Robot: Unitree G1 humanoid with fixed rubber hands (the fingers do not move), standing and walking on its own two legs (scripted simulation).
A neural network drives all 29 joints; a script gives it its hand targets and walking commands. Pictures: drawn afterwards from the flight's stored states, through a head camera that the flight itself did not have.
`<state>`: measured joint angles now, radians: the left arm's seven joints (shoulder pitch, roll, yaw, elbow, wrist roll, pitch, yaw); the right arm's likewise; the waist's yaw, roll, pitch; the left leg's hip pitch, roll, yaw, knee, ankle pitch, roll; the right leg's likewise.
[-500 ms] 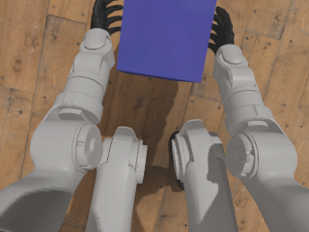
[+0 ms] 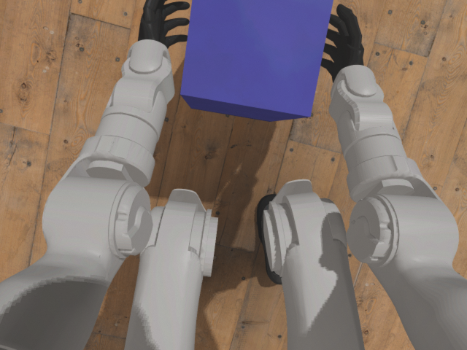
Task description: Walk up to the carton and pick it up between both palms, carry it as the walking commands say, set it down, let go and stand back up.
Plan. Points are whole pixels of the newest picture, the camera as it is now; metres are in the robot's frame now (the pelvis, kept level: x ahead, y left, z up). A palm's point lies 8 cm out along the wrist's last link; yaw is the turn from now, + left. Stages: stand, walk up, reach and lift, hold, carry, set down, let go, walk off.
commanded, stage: set down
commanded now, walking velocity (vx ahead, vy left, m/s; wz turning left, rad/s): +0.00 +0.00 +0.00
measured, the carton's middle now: (244, 63) +0.51 -0.05 -0.24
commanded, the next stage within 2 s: let go in 1.66 s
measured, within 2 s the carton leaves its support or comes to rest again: rests again in 0.02 s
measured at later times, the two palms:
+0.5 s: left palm (142, 44) +0.53 +0.10 -0.16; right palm (368, 62) +0.49 -0.22 -0.17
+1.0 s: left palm (103, 1) +0.52 +0.10 -0.02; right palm (445, 30) +0.49 -0.22 -0.03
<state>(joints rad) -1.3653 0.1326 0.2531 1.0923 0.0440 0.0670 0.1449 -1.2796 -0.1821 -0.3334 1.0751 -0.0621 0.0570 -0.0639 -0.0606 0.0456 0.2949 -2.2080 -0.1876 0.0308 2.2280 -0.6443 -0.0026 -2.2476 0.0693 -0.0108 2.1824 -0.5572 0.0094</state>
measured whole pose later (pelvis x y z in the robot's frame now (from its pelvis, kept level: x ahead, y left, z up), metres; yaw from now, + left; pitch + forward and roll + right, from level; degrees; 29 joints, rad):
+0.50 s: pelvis -0.02 -0.01 +0.02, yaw +0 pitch +30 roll +0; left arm -1.39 0.27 0.08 0.90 -0.15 0.10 0.17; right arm -1.34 -0.30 -0.18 0.92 0.17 0.07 -0.12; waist -0.06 0.02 0.54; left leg -2.08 -0.12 0.03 2.17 -0.61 0.01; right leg -2.13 0.05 -0.04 2.13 -0.52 -0.03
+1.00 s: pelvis -0.02 -0.01 +0.12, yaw -1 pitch +27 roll +1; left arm -1.33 0.24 0.16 0.75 -0.11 0.23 0.19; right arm -1.28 -0.28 -0.21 0.74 0.14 0.23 -0.14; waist -0.06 0.02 0.52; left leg -1.75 -0.11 0.01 1.83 -0.55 0.01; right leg -1.80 0.08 0.01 1.79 -0.47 -0.01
